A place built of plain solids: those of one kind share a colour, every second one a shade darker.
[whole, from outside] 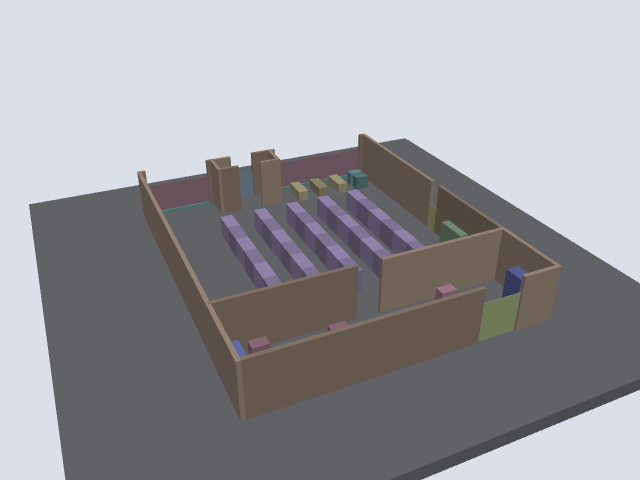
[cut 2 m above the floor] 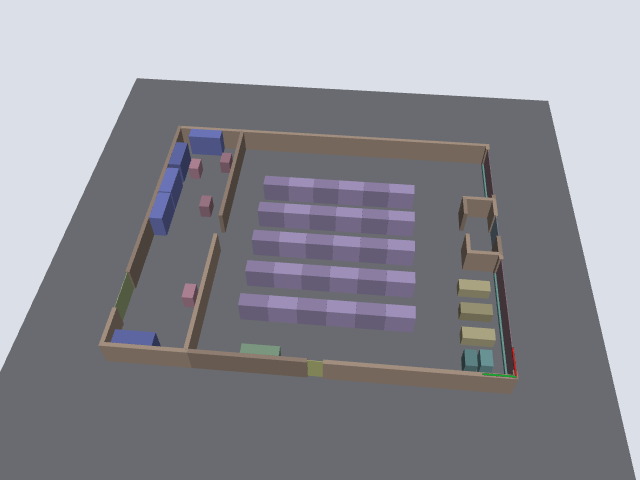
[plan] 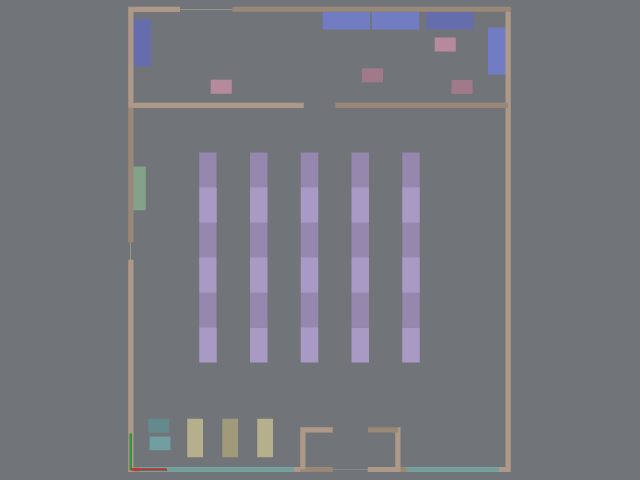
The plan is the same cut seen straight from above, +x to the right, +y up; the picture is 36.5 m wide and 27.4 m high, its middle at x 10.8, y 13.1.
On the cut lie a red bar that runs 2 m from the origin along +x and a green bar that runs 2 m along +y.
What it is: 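A store; runs of fixtures between aisles, tills by the way out, a stock room at the back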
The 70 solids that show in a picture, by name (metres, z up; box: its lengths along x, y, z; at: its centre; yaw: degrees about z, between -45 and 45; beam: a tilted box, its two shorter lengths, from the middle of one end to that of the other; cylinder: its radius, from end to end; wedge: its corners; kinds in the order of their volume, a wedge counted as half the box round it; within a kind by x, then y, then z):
{
 "wall_1": {"box": [0.3, 12.12, 4.3], "at": [0.0, 5.91, 2.1]},
 "wall_2": {"box": [0.3, 7.97, 4.3], "at": [0.0, 16.96, 2.1]},
 "wall_3": {"box": [0.3, 5.78, 4.3], "at": [0.0, 23.53, 2.1]},
 "wall_4": {"box": [0.65, 0.3, 4.3], "at": [0.17, 0.0, 2.1]},
 "wall_5": {"box": [2.96, 0.3, 4.3], "at": [1.33, 26.27, 2.1]},
 "wall_6": {"box": [9.87, 0.3, 4.3], "at": [4.93, 20.79, 2.1]},
 "wall_7": {"box": [0.65, 0.3, 4.3], "at": [9.64, 0.0, 2.1]},
 "wall_8": {"box": [0.3, 2.41, 4.3], "at": [9.82, 1.21, 2.1]},
 "wall_9": {"box": [1.86, 0.3, 4.3], "at": [10.6, 0.0, 2.1]},
 "wall_10": {"box": [1.71, 0.3, 4.3], "at": [10.68, 2.26, 2.1]},
 "wall_11": {"box": [15.88, 0.3, 4.3], "at": [13.75, 26.27, 2.1]},
 "wall_12": {"box": [1.71, 0.3, 4.3], "at": [14.39, 2.26, 2.1]},
 "wall_13": {"box": [1.86, 0.3, 4.3], "at": [14.46, 0.0, 2.1]},
 "wall_14": {"box": [0.3, 2.41, 4.3], "at": [15.24, 1.21, 2.1]},
 "wall_15": {"box": [0.65, 0.3, 4.3], "at": [15.42, 0.0, 2.1]},
 "wall_16": {"box": [9.87, 0.3, 4.3], "at": [16.6, 20.79, 2.1]},
 "wall_17": {"box": [0.65, 0.3, 4.3], "at": [21.36, 0.0, 2.1]},
 "wall_18": {"box": [0.3, 26.57, 4.3], "at": [21.54, 13.14, 2.1]},
 "run_bay_1": {"box": [1.0, 2.0, 1.8], "at": [4.4, 7.1, 0.85]},
 "run_bay_2": {"box": [1.0, 2.0, 1.8], "at": [4.4, 9.1, 0.85]},
 "run_bay_3": {"box": [1.0, 2.0, 1.8], "at": [4.4, 11.1, 0.85]},
 "run_bay_4": {"box": [1.0, 2.0, 1.8], "at": [4.4, 13.1, 0.85]},
 "run_bay_5": {"box": [1.0, 2.0, 1.8], "at": [4.4, 15.1, 0.85]},
 "run_bay_6": {"box": [1.0, 2.0, 1.8], "at": [4.4, 17.1, 0.85]},
 "run_bay_7": {"box": [1.0, 2.0, 1.8], "at": [7.3, 7.1, 0.85]},
 "run_bay_8": {"box": [1.0, 2.0, 1.8], "at": [7.3, 9.1, 0.85]},
 "run_bay_9": {"box": [1.0, 2.0, 1.8], "at": [7.3, 11.1, 0.85]},
 "run_bay_10": {"box": [1.0, 2.0, 1.8], "at": [7.3, 13.1, 0.85]},
 "run_bay_11": {"box": [1.0, 2.0, 1.8], "at": [7.3, 15.1, 0.85]},
 "run_bay_12": {"box": [1.0, 2.0, 1.8], "at": [7.3, 17.1, 0.85]},
 "run_bay_13": {"box": [1.0, 2.0, 1.8], "at": [10.2, 7.1, 0.85]},
 "run_bay_14": {"box": [1.0, 2.0, 1.8], "at": [10.2, 9.1, 0.85]},
 "run_bay_15": {"box": [1.0, 2.0, 1.8], "at": [10.2, 11.1, 0.85]},
 "run_bay_16": {"box": [1.0, 2.0, 1.8], "at": [10.2, 13.1, 0.85]},
 "run_bay_17": {"box": [1.0, 2.0, 1.8], "at": [10.2, 15.1, 0.85]},
 "run_bay_18": {"box": [1.0, 2.0, 1.8], "at": [10.2, 17.1, 0.85]},
 "run_bay_19": {"box": [1.0, 2.0, 1.8], "at": [13.1, 7.1, 0.85]},
 "run_bay_20": {"box": [1.0, 2.0, 1.8], "at": [13.1, 9.1, 0.85]},
 "run_bay_21": {"box": [1.0, 2.0, 1.8], "at": [13.1, 11.1, 0.85]},
 "run_bay_22": {"box": [1.0, 2.0, 1.8], "at": [13.1, 13.1, 0.85]},
 "run_bay_23": {"box": [1.0, 2.0, 1.8], "at": [13.1, 15.1, 0.85]},
 "run_bay_24": {"box": [1.0, 2.0, 1.8], "at": [13.1, 17.1, 0.85]},
 "run_bay_25": {"box": [1.0, 2.0, 1.8], "at": [16.0, 7.1, 0.85]},
 "run_bay_26": {"box": [1.0, 2.0, 1.8], "at": [16.0, 9.1, 0.85]},
 "run_bay_27": {"box": [1.0, 2.0, 1.8], "at": [16.0, 11.1, 0.85]},
 "run_bay_28": {"box": [1.0, 2.0, 1.8], "at": [16.0, 13.1, 0.85]},
 "run_bay_29": {"box": [1.0, 2.0, 1.8], "at": [16.0, 15.1, 0.85]},
 "run_bay_30": {"box": [1.0, 2.0, 1.8], "at": [16.0, 17.1, 0.85]},
 "stockrack_1": {"box": [1.0, 2.7, 2.45], "at": [0.65, 24.37, 1.18]},
 "stockrack_2": {"box": [2.7, 1.0, 2.45], "at": [12.31, 25.62, 1.18]},
 "stockrack_3": {"box": [2.7, 1.0, 2.45], "at": [15.11, 25.62, 1.18]},
 "stockrack_4": {"box": [2.7, 1.0, 2.45], "at": [18.22, 25.62, 1.18]},
 "stockrack_5": {"box": [1.0, 2.7, 2.45], "at": [20.89, 23.88, 1.18]},
 "till_body_1": {"box": [0.9, 2.2, 0.95], "at": [3.67, 1.8, 0.42]},
 "till_body_2": {"box": [0.9, 2.2, 0.95], "at": [5.67, 1.8, 0.42]},
 "till_body_3": {"box": [0.9, 2.2, 0.95], "at": [7.67, 1.8, 0.42]},
 "stockpallet_1": {"box": [1.2, 0.8, 1.25], "at": [5.16, 21.85, 0.57]},
 "stockpallet_2": {"box": [1.2, 0.8, 1.25], "at": [13.79, 22.5, 0.57]},
 "stockpallet_3": {"box": [1.2, 0.8, 1.25], "at": [17.96, 24.26, 0.57]},
 "stockpallet_4": {"box": [1.2, 0.8, 1.25], "at": [18.9, 21.83, 0.57]},
 "wallshelf_1": {"box": [0.7, 2.5, 2.05], "at": [0.5, 16.05, 0.97]},
 "pallet_goods_1": {"box": [1.2, 0.8, 1.25], "at": [1.59, 2.49, 0.57]},
 "pallet_goods_2": {"box": [1.2, 0.8, 1.25], "at": [1.67, 1.49, 0.57]},
 "wall_sill_front_1": {"box": [8.82, 0.3, 0.35], "at": [4.91, 0.0, 0.12]},
 "wall_sill_front_2": {"box": [5.3, 0.3, 0.35], "at": [18.39, 0.0, 0.12]},
 "front_pane_1": {"box": [8.82, 0.04, 2.5], "at": [4.91, 0.0, 1.55]},
 "front_pane_2": {"box": [5.3, 0.04, 2.5], "at": [18.39, 0.0, 1.55]},
 "goods_leaf_1": {"box": [3.0, 0.04, 3.05], "at": [4.31, 26.27, 1.48]},
 "front_doors_shut_1": {"box": [2.04, 0.04, 2.45], "at": [12.53, 0.0, 1.18]},
 "fire_exit_leaf_1": {"box": [0.04, 1.0, 2.15], "at": [0.0, 12.47, 1.02]}
}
